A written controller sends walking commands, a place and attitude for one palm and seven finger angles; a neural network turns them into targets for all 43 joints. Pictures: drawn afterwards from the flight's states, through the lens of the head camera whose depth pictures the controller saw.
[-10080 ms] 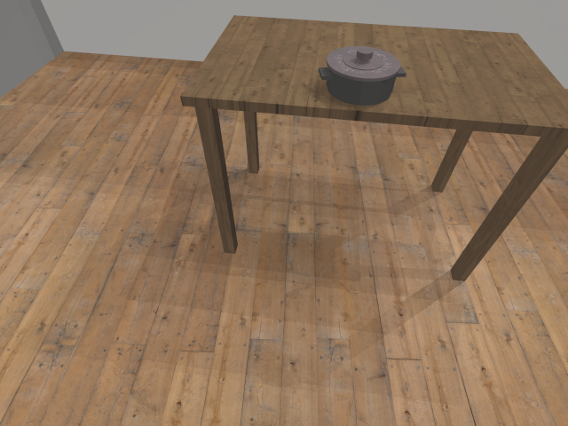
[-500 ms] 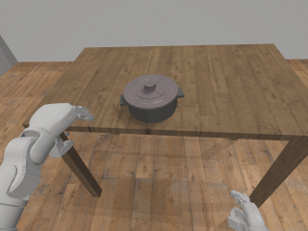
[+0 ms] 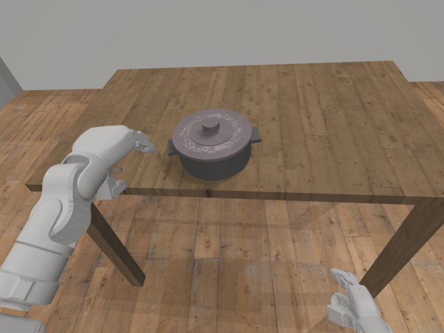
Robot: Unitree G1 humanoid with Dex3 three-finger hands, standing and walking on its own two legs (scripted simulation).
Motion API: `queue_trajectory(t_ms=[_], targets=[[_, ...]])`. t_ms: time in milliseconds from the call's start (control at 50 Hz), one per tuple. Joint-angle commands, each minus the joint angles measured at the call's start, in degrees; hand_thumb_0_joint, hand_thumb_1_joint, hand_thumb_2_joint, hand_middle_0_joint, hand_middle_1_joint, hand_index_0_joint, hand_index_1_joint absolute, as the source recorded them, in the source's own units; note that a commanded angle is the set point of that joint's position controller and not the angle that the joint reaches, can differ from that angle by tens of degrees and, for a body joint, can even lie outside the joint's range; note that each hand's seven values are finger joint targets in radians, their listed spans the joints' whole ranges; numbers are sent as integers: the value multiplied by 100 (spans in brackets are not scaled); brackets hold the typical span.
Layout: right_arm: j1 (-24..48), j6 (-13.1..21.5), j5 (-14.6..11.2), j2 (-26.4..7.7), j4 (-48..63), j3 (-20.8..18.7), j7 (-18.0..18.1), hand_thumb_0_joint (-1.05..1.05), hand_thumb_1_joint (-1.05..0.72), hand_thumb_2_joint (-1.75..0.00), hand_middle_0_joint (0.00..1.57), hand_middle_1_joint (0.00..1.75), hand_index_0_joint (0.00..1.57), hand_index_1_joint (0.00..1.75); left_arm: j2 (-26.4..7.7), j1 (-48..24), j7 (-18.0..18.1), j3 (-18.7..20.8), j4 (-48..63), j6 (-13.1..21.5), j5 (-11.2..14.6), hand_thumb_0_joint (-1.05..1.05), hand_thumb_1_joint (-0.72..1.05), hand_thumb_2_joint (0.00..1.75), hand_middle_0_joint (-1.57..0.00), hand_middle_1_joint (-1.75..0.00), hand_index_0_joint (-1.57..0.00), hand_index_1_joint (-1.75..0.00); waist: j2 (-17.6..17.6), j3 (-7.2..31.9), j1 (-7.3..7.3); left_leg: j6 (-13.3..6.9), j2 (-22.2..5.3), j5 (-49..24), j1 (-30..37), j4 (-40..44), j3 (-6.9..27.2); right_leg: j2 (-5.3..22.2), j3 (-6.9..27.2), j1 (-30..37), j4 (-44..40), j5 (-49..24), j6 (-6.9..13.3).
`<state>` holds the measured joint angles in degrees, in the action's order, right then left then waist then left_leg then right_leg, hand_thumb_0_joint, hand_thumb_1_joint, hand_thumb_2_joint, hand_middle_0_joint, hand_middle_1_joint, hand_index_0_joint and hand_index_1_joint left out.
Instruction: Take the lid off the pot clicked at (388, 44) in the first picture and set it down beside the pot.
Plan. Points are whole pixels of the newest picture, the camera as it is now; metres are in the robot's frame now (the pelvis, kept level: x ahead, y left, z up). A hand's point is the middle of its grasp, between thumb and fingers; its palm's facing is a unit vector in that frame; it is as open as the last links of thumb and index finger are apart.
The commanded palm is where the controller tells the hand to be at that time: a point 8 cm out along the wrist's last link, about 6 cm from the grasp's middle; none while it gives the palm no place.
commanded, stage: move the open hand above the knob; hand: left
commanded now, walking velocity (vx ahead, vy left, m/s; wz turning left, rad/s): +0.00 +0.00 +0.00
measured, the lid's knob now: (210, 124) +0.55 +0.10 +0.09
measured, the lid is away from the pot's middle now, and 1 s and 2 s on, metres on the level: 0.00 0.00 0.00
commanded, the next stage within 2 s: none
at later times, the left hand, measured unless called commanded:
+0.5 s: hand (158, 143) +0.41 +0.17 +0.15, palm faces -0.21 -0.07 -0.97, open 9.9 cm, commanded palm +0.39 +0.17 +0.22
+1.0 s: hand (190, 121) +0.47 +0.12 +0.16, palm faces -0.25 -0.06 -0.97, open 9.9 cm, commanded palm +0.47 +0.13 +0.22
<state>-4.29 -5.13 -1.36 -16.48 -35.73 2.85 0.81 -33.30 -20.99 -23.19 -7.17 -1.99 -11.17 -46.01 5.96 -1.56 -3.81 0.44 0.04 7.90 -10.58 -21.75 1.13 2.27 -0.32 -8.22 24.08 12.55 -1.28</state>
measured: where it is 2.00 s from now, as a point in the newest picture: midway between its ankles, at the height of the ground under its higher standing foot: outside the picture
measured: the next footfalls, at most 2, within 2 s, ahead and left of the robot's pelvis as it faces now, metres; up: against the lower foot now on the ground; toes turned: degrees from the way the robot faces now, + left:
none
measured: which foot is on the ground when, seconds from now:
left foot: down 0.00-1.00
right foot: down 0.00-1.00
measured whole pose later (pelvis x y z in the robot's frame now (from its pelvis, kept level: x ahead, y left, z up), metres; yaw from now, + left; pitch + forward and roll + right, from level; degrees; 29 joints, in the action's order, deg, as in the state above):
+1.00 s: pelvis +0.04 +0.00 +0.00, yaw +0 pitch +2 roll +1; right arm -5.4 -9.8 -2.8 -16.1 -38.4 2.6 0.7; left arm -21.9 -50.8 -22.6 -19.5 -31.1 -19.2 -48.6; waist 4.7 1.1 -0.1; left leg 0.5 0.5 11.5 -14.5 -23.6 0.6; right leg 2.8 0.2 -13.0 27.4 16.8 -1.1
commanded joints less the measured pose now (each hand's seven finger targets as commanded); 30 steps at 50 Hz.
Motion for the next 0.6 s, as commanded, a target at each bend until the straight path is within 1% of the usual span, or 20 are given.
queue_trajectory(t_ms=[0,40,100,120,160,200,220,240,280,300,320,340,380,400,420,440,460,500,540,580], targets=[[1048,223,-26,-583,1038,-244,-10,0,-90,-90,20,30,20,30,-1201,-2090,182,846,876,-118,-83,0,-32,152,-85,-8,-85,-8,-372,1570,24,-255,337,-597,686,102,-264,-453,-207,46,-359,-719,268],[1003,187,-18,-570,977,-232,-3,0,-90,-90,20,30,20,30,-1098,-2462,152,611,917,-119,-124,0,-32,152,-85,-8,-85,-8,-500,1597,51,-271,358,-669,715,124,-280,-413,-219,72,-356,-823,250],[1008,150,-23,-617,994,-241,-8,0,-90,-90,20,30,20,30,-1321,-2439,162,853,659,-220,-153,0,-32,152,-85,-8,-85,-8,-437,1555,32,-273,355,-610,633,56,-272,-448,-204,4,-314,-788,268],[984,125,-16,-595,917,-194,12,0,-90,-90,20,30,20,30,-1293,-2829,142,718,582,-209,-224,0,-32,152,-85,-8,-85,-8,-606,1675,42,-283,391,-692,627,71,-291,-398,-211,106,-314,-845,259],[974,108,-22,-594,921,-230,19,0,-90,-90,20,30,20,30,-1257,-2957,145,665,487,-238,-218,0,-32,152,-85,-8,-85,-8,-521,1657,36,-293,390,-707,649,65,-296,-401,-190,55,-290,-899,255],[989,100,-49,-592,962,-240,3,0,-90,-90,20,30,20,30,-1103,-2847,122,587,306,-308,-184,0,-32,152,-85,-8,-85,-8,-510,1678,85,-302,389,-707,672,-34,-290,-439,-187,-34,-255,-928,269],[931,77,-39,-591,891,-195,13,0,-90,-90,20,30,20,30,-1083,-3173,97,476,233,-305,-228,0,-32,152,-85,-8,-85,-8,-648,1764,97,-292,397,-687,629,36,-291,-392,-215,63,-261,-891,256],[930,54,-59,-587,875,-227,31,0,-90,-90,20,30,20,30,-965,-3362,92,327,170,-323,-233,0,-32,152,-85,-8,-85,-8,-663,1663,153,-293,383,-638,643,32,-292,-402,-214,-54,-258,-870,248],[909,59,-54,-592,881,-244,40,0,-90,-90,20,30,20,30,-1008,-3555,104,340,233,-316,-240,0,-32,152,-85,-8,-85,-8,-520,1852,136,-309,410,-736,751,-8,-282,-407,-192,-23,-219,-970,260],[949,78,-62,-585,951,-246,25,0,-90,-90,20,30,20,30,-937,-3391,105,347,211,-335,-207,0,-32,152,-85,-8,-85,-8,-456,1930,145,-319,415,-766,783,-107,-276,-437,-183,-48,-182,-1023,277],[865,65,-55,-569,861,-203,24,0,-90,-90,20,30,20,30,-960,-3709,99,291,193,-320,-262,0,-32,152,-85,-8,-85,-8,-612,2099,143,-313,423,-918,780,-68,-263,-395,-213,97,-155,-1143,272],[866,32,-61,-575,833,-229,36,0,-90,-90,20,30,20,30,-832,-3815,101,144,-9,-353,-268,0,-32,152,-85,-8,-85,-8,-556,1870,208,-301,393,-840,749,-62,-274,-409,-222,-81,-160,-1094,271],[793,6,-66,-593,795,-230,27,0,-90,-90,20,30,20,30,-856,-3837,139,201,-305,-394,-296,0,-32,152,-85,-8,-85,-8,-584,1838,169,-294,398,-894,698,-51,-262,-420,-242,-90,-134,-1131,285],[806,-1,-81,-622,840,-248,4,0,-90,-90,20,30,20,30,-968,-3750,172,355,-237,-401,-281,0,-32,152,-85,-8,-85,-8,-562,1972,155,-294,380,-954,731,-111,-258,-445,-225,-33,-106,-1188,304],[842,1,-71,-562,841,-202,-2,0,-90,-90,20,30,20,30,-715,-4069,150,71,-151,-397,-311,0,-32,152,-85,-8,-85,-8,-598,2130,158,-305,426,-1018,747,-99,-262,-393,-226,51,-78,-1257,293],[796,-23,-86,-569,796,-239,-6,0,-90,-90,20,30,20,30,-652,-4057,172,36,-280,-420,-309,0,-32,152,-85,-8,-85,-8,-604,2057,197,-297,386,-1120,772,-117,-264,-412,-243,-18,-52,-1354,300],[788,-38,-80,-579,799,-241,-22,0,-90,-90,20,30,20,30,-651,-4181,197,31,-221,-440,-321,0,-32,152,-85,-8,-85,-8,-478,2130,179,-292,396,-1197,820,-113,-254,-411,-239,-5,-41,-1408,308],[809,-48,-84,-597,846,-249,-53,0,-90,-90,20,30,20,30,-782,-4057,249,222,-318,-485,-315,0,-32,152,-85,-8,-85,-8,-564,2173,136,-295,386,-1193,756,-167,-242,-434,-227,34,3,-1419,323],[782,-91,-106,-555,773,-231,-64,0,-90,-90,20,30,20,30,-364,-4320,244,-184,-469,-541,-349,0,-32,152,-85,-8,-85,-8,-612,2106,218,-284,375,-1382,776,-164,-257,-416,-260,-37,26,-1573,316],[759,-124,-115,-582,740,-232,-70,0,-90,-90,20,30,20,30,-470,-4422,292,-85,-699,-625,-379,0,-32,152,-85,-8,-85,-8,-673,2111,197,-284,376,-1315,754,-151,-267,-421,-257,-54,25,-1533,310]])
